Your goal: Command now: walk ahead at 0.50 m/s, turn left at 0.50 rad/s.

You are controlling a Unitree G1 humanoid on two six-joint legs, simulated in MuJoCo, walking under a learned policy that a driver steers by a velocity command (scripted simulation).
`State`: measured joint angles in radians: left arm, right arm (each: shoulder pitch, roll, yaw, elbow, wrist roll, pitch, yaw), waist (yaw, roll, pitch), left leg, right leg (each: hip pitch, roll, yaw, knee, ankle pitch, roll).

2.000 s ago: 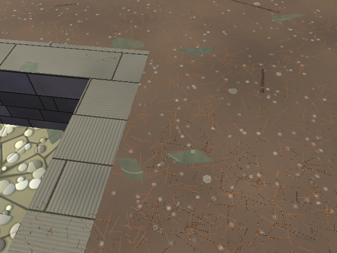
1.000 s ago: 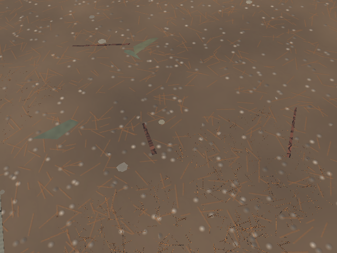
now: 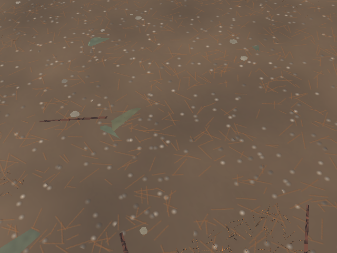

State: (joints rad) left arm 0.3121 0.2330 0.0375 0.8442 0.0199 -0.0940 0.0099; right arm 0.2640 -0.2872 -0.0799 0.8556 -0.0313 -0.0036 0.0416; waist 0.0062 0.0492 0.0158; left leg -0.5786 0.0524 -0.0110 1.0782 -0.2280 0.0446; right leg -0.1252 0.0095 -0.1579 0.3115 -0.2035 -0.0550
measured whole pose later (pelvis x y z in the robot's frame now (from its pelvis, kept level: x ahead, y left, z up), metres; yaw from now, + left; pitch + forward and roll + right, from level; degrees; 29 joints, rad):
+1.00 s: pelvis +0.24 +0.01 +0.00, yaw +36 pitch +0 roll +1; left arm 0.18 0.26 0.03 0.72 0.02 0.02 0.05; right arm 0.23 -0.33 -0.10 0.77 -0.02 0.06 0.01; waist -0.02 0.06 0.05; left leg -0.48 -0.15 -0.13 1.02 -0.43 -0.01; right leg -0.20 0.02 0.00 0.43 -0.23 -0.04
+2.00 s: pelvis +0.33 +0.11 -0.01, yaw +56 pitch +0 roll +1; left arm 0.20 0.27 0.04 0.76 0.02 -0.05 -0.01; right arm 0.39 -0.29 -0.04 0.90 -0.03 -0.05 0.01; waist -0.03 0.03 0.00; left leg -0.22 -0.06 -0.06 0.85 -0.41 0.08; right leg -0.29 0.03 -0.04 0.50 -0.22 -0.06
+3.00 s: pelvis +0.71 +0.47 -0.03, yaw +23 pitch +1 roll +0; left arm 0.06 0.26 0.04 0.71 0.04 -0.02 -0.04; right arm 0.37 -0.25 -0.04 0.89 -0.02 -0.05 0.00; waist -0.05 0.00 0.07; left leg -0.17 0.08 0.14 1.06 -0.46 -0.01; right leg -0.46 0.07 -0.09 0.64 -0.20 -0.14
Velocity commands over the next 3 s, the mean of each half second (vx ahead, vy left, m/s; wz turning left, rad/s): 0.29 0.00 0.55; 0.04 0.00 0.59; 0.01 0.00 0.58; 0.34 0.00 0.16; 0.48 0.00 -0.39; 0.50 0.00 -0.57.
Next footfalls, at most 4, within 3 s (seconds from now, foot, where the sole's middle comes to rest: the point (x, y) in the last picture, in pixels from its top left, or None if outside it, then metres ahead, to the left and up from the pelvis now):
0.28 left None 0.28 0.12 -0.78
0.86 right None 0.33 -0.05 -0.78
1.36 left None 0.17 0.10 -0.78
1.92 right None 0.43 0.12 -0.78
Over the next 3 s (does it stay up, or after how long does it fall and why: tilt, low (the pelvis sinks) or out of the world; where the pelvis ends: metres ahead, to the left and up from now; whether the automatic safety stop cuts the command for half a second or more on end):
stays up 0.71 0.47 -0.03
